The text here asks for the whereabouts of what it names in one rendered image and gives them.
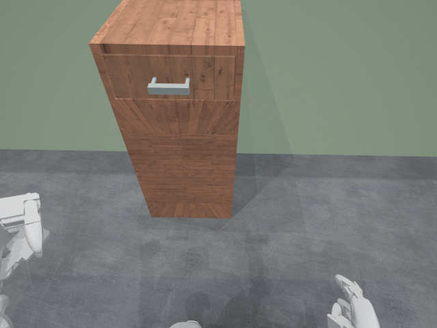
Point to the robot left hand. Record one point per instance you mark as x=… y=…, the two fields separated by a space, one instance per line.
x=20 y=215

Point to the robot right hand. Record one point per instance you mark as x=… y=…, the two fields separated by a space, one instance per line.
x=358 y=314

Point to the cabinet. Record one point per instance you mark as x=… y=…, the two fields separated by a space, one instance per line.
x=183 y=150

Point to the robot left forearm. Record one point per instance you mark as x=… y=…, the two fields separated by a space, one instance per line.
x=5 y=321

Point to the drawer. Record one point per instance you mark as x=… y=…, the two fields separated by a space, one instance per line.
x=211 y=76

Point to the handle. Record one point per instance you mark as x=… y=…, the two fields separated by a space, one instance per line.
x=168 y=88

